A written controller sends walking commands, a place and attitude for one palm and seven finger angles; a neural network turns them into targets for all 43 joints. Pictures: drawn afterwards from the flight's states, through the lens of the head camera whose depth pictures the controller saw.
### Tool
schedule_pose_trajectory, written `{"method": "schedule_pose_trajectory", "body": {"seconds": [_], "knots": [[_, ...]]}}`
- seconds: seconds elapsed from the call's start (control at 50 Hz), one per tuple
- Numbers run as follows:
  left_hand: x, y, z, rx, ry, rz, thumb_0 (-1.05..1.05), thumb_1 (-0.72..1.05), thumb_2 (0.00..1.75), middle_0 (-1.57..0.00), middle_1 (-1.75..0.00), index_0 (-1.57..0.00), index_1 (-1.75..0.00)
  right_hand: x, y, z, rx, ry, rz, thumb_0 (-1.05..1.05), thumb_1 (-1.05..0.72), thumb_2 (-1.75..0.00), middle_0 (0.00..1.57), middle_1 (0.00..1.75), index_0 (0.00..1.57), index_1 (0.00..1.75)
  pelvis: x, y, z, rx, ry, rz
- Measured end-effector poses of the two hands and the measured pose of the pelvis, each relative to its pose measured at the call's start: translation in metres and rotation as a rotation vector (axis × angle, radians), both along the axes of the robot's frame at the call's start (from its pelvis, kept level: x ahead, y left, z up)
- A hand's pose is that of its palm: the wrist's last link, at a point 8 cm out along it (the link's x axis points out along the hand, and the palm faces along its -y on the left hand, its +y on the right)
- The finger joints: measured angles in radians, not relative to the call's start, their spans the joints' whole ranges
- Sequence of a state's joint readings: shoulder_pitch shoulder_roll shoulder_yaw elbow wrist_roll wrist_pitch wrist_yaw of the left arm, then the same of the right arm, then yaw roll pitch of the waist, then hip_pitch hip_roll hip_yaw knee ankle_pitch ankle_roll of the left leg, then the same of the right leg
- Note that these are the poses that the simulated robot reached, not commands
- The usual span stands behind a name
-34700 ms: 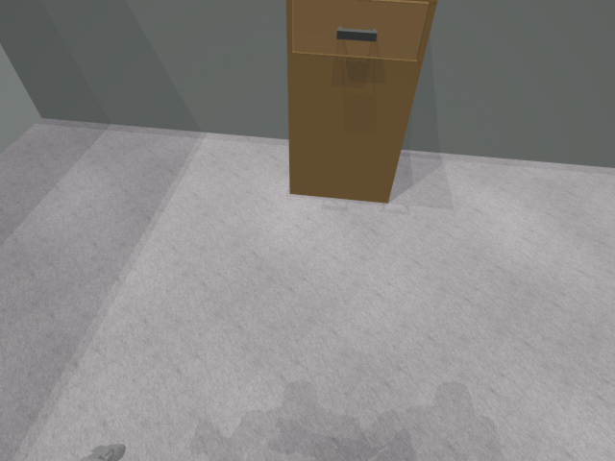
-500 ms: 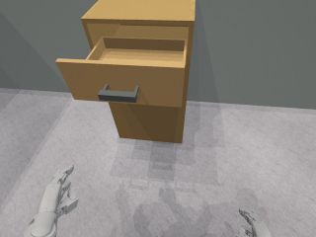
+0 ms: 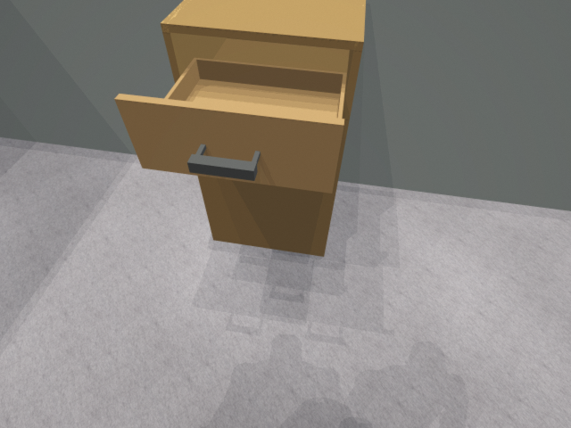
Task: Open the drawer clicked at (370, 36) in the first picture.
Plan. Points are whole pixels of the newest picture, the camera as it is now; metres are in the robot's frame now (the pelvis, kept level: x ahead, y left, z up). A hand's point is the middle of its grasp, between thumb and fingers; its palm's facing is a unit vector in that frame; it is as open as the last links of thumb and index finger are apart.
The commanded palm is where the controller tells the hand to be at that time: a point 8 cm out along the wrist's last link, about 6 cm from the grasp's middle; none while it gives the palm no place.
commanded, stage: let the arm hang, fingers relaxed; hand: left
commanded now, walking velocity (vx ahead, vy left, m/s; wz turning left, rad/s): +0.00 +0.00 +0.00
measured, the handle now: (226, 159) +0.59 +0.16 +0.01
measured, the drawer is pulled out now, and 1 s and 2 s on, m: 0.30 0.30 0.30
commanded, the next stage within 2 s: look to check the result in 0.44 s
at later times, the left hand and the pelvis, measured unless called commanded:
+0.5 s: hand out of the picture -0.01 +0.17 -0.18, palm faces +0.03 -0.98 -0.17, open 7.4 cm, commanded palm none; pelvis +0.00 +0.00 +0.00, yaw +0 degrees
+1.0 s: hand out of the picture +0.00 +0.17 -0.18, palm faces +0.03 -0.98 -0.19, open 7.4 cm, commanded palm none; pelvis +0.01 -0.01 +0.00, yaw -1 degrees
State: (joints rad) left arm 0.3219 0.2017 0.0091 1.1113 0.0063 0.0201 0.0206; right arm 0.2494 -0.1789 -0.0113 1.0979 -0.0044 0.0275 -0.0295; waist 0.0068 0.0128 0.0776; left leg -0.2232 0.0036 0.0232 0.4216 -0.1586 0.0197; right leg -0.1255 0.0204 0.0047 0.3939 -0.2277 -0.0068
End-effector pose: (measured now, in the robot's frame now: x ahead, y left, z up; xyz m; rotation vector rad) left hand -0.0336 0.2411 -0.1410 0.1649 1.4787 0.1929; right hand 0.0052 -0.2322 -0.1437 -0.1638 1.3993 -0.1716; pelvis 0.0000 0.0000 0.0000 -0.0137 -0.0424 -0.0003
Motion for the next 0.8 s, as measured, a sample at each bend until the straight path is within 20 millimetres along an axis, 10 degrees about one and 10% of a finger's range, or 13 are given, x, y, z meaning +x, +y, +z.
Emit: {"method": "schedule_pose_trajectory", "body": {"seconds": [0.42,0.8], "knots": [[0.017,-0.023,-0.007,-0.053,-0.058,-0.012,0.00,0.90,0.90,-0.20,-0.29,-0.20,-0.30,-0.033,0.031,-0.005,0.062,0.046,-0.062,0.00,-0.91,-0.90,0.20,0.30,0.20,0.30,-0.005,0.002,0.000,0.008,0.004,-0.006],[0.013,-0.026,-0.005,-0.040,-0.020,0.001,0.01,0.91,0.90,-0.20,-0.29,-0.20,-0.30,-0.016,0.016,-0.006,0.042,0.032,-0.056,0.00,-0.91,-0.90,0.20,0.30,0.20,0.30,0.001,-0.004,-0.001,0.008,0.011,-0.009]]}}
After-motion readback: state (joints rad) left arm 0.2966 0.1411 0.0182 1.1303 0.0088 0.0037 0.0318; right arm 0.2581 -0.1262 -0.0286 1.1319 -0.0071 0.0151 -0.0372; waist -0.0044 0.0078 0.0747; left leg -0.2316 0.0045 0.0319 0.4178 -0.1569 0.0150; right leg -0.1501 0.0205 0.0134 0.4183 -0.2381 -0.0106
